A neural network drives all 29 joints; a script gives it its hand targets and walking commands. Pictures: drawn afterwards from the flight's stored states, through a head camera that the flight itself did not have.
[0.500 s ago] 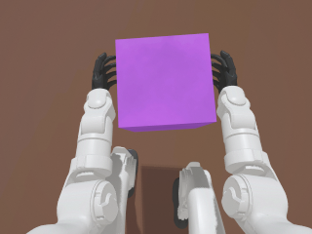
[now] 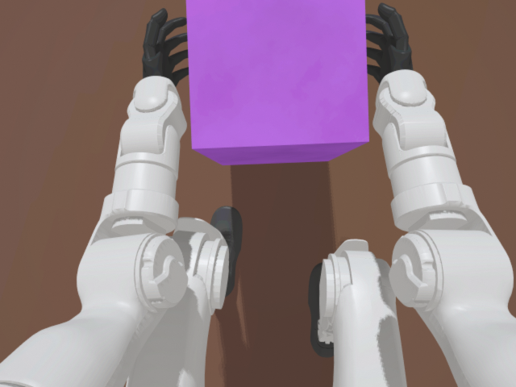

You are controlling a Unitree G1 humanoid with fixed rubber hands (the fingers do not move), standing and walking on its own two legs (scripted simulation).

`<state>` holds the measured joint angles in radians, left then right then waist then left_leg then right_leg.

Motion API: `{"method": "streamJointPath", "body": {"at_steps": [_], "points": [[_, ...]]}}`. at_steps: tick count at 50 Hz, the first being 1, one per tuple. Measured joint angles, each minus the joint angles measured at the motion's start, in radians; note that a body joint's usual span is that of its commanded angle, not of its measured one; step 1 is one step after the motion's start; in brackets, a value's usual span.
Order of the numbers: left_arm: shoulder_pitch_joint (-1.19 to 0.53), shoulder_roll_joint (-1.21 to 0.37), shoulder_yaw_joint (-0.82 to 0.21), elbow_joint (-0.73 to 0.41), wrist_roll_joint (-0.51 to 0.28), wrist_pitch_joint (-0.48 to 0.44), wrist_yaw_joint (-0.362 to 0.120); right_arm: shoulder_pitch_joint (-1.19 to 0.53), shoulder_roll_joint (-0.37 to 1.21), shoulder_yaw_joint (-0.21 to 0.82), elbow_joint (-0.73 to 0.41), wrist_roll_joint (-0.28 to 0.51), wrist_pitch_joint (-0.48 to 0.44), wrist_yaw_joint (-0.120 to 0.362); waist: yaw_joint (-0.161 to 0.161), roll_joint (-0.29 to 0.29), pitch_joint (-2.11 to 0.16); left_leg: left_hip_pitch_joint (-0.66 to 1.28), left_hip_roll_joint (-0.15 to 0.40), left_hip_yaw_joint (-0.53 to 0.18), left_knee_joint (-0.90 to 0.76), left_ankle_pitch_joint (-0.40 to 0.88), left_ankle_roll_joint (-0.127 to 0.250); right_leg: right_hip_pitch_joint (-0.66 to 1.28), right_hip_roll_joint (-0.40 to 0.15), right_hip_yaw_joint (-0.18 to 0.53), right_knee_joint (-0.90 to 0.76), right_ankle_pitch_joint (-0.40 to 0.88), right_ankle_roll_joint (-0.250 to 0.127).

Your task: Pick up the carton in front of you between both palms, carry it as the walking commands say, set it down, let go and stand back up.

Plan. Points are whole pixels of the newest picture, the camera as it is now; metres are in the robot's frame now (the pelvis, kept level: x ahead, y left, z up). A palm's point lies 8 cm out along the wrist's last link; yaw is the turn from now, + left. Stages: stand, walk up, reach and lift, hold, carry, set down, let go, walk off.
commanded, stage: set down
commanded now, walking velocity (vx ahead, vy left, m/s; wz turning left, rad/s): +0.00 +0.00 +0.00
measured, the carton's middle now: (274, 93) +0.51 +0.06 -0.23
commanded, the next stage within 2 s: none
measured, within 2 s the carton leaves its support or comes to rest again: rests again in 1.22 s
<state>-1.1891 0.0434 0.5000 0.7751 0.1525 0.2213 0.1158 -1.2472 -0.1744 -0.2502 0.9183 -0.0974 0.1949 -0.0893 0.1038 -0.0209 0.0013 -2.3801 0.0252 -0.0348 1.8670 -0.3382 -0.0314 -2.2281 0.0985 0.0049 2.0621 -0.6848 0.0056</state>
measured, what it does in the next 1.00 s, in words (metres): stands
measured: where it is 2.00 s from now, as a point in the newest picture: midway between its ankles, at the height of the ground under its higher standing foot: (272, 295)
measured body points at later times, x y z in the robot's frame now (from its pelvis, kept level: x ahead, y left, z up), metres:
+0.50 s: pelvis -0.01 +0.00 -0.03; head +0.35 -0.02 +0.25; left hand +0.52 +0.22 -0.18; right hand +0.55 -0.09 -0.21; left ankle +0.16 +0.14 -0.38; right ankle +0.06 -0.11 -0.38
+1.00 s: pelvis -0.01 +0.00 -0.04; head +0.35 -0.02 +0.23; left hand +0.51 +0.23 -0.20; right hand +0.55 -0.08 -0.21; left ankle +0.16 +0.14 -0.38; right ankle +0.06 -0.11 -0.38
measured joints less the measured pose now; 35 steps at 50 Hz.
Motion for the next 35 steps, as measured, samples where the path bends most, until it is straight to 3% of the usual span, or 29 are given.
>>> {"method": "streamJointPath", "body": {"at_steps": [7, 13, 18, 35], "points": [[-0.064, 0.055, 0.005, 0.115, -0.045, -0.028, -0.017, -0.027, -0.017, 0.06, 0.034, -0.004, 0.002, -0.019, 0.031, 0.028, 0.028, -0.034, -0.001, -0.003, 0.041, -0.009, -0.013, -0.038, 0.004, -0.002, 0.051, -0.014, -0.01], [-0.075, 0.089, -0.007, 0.158, -0.092, -0.054, -0.03, -0.039, -0.018, 0.104, 0.045, 0.014, -0.004, -0.04, 0.036, 0.036, 0.041, -0.048, -0.017, -0.019, 0.061, -0.014, -0.039, -0.06, 0.014, -0.002, 0.073, -0.012, -0.013], [-0.099, 0.11, -0.017, 0.207, -0.104, -0.067, -0.039, -0.061, -0.028, 0.121, 0.077, 0.027, -0.009, -0.042, 0.035, 0.036, 0.054, -0.059, -0.02, -0.028, 0.078, -0.009, -0.039, -0.071, 0.018, -0.008, 0.088, -0.006, -0.013], [-0.156, 0.163, 0.033, 0.293, -0.082, -0.1, -0.074, -0.153, -0.027, 0.074, 0.155, -0.038, -0.028, 0.038, 0.009, 0.062, 0.125, -0.053, -0.02, -0.004, 0.104, 0.014, -0.017, -0.065, 0.02, 0.016, 0.122, 0.008, 0.011]]}}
